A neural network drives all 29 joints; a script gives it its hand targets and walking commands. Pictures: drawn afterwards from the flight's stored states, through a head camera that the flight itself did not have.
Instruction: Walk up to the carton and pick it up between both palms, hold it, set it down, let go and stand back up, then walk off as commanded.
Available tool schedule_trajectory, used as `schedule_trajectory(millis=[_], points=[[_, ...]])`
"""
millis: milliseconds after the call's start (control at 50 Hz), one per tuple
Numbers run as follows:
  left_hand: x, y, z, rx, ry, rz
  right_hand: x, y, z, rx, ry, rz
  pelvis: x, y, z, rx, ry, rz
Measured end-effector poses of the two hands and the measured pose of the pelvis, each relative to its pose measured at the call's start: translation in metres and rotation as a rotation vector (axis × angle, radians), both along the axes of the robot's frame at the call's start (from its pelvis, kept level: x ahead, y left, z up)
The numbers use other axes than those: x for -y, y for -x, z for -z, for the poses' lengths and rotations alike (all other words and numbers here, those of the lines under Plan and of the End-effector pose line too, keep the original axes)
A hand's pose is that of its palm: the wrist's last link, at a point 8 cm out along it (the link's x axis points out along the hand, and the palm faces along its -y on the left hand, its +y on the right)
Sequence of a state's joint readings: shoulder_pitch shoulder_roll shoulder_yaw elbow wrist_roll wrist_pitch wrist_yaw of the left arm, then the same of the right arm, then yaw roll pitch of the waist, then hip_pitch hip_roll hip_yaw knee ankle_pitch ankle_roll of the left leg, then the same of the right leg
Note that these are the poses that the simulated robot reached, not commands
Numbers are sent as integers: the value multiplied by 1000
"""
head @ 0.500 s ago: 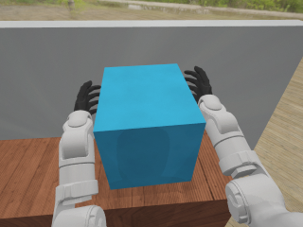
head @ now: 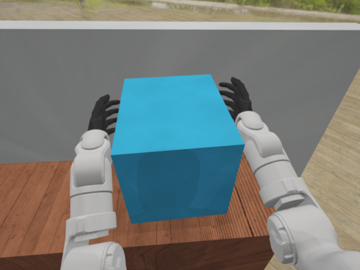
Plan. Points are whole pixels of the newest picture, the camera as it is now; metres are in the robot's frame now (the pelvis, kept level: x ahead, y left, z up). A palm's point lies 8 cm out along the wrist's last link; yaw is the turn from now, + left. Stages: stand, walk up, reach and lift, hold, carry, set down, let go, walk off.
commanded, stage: set down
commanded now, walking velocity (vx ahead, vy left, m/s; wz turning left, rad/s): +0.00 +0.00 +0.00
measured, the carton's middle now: (173, 143) +0.36 +0.00 +0.14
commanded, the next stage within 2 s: none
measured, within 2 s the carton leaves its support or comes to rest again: neither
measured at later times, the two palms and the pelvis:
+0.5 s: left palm (98, 140) +0.35 +0.17 +0.17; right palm (232, 120) +0.38 -0.14 +0.18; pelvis +0.02 -0.01 +0.00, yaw +1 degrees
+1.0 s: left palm (115, 149) +0.36 +0.13 +0.14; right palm (241, 125) +0.39 -0.17 +0.16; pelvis +0.02 -0.03 +0.00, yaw +1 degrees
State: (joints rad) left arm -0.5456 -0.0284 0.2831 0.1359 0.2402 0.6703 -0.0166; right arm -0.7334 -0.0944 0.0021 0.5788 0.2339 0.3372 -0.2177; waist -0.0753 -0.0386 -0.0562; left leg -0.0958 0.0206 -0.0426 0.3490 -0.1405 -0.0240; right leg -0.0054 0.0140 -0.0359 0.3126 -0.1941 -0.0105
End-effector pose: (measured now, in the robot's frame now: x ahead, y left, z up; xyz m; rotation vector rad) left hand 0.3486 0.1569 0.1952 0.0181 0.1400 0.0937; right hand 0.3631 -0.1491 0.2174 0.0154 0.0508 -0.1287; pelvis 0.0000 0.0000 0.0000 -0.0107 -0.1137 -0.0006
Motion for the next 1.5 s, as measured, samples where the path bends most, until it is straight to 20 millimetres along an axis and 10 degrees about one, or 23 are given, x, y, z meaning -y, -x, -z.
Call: schedule_trajectory(millis=[300, 620, 1500], points=[[2, -9, -19, 104, -5, -5, 1, -10, -22, 121, 12, -12, 2, -5, -1, 33, -7, 17], [0, -5, 43, 36, -55, -62, -2, -23, 50, 82, 57, -63, 16, -18, 0, 41, -4, -28], [34, -17, 96, -105, -24, -83, 33, -35, 95, -44, 93, -100, 34, 4, 0, -114, -19, 26]])
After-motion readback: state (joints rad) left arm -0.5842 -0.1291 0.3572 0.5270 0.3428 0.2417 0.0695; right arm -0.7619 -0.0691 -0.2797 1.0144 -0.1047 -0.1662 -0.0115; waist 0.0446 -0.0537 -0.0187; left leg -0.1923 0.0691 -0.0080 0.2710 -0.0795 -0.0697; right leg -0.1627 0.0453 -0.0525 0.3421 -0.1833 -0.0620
